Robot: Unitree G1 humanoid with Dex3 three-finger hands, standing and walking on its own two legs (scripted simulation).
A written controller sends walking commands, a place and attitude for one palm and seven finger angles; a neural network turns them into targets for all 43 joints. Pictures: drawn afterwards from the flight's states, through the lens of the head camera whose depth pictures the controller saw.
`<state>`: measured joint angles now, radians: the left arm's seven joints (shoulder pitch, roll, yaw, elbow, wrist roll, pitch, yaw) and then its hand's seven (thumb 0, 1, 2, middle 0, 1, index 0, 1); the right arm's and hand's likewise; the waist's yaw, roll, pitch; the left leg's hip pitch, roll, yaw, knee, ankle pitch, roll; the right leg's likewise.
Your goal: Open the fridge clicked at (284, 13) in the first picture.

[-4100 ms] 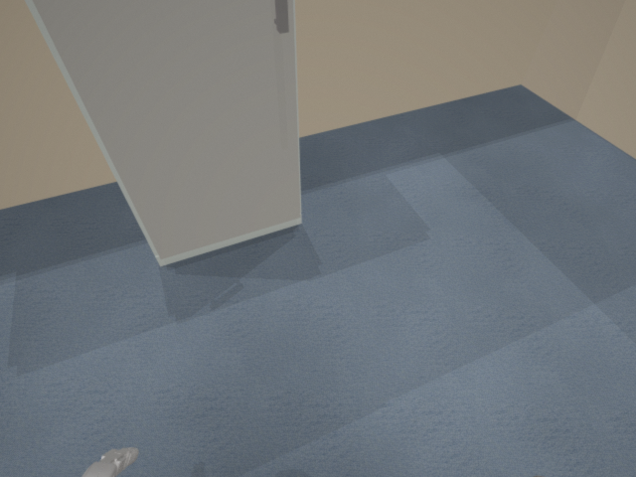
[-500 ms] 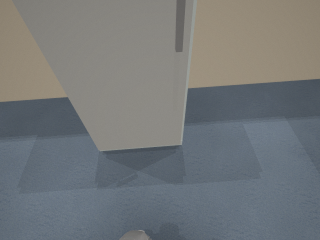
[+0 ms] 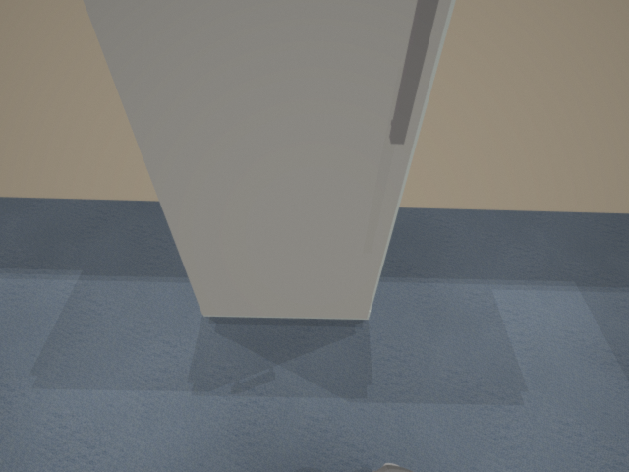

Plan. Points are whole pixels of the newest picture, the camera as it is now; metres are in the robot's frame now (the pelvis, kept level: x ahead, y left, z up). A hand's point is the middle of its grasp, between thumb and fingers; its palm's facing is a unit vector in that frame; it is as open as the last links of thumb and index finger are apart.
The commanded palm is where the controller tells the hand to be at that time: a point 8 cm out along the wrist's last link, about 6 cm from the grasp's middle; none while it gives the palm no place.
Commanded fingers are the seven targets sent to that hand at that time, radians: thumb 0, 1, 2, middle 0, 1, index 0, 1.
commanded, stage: take the last steps up to it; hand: right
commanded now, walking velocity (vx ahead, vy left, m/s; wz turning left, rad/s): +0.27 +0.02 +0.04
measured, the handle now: (417, 32) +0.68 -0.11 +0.25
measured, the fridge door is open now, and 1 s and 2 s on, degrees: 0 0 0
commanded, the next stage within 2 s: come to a stop and stand still in 0.40 s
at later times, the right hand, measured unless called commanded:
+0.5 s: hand (445, 439) +0.22 -0.19 -0.17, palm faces -0.02 +0.97 -0.23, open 7.3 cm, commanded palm none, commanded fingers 0.00 -0.90 -0.90 0.20 0.30 0.20 0.30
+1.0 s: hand (460, 436) +0.23 -0.23 -0.20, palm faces +0.05 +0.98 -0.21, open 7.4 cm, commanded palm none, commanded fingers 0.00 -0.90 -0.90 0.20 0.30 0.20 0.30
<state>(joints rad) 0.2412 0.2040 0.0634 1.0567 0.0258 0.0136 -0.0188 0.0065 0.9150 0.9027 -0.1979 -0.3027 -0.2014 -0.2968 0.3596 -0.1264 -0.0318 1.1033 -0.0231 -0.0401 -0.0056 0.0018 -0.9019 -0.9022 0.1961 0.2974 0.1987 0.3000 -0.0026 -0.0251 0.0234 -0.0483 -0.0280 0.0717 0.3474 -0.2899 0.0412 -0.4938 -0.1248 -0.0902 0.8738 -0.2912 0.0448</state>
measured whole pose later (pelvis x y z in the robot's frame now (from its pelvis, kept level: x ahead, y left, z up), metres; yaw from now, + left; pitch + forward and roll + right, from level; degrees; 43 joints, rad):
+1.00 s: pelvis +0.18 -0.03 -0.01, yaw +2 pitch -2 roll +1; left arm 0.13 0.18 0.05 0.98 0.02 0.02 0.02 0.00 0.92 0.90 -0.20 -0.30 -0.20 -0.30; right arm 0.18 -0.21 -0.07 1.03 -0.02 0.06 -0.04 0.00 -0.91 -0.90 0.20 0.30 0.20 0.30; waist -0.02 0.04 0.11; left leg -0.37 0.03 0.03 0.88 -0.49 -0.02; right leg -0.32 -0.03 -0.11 0.58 -0.24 -0.05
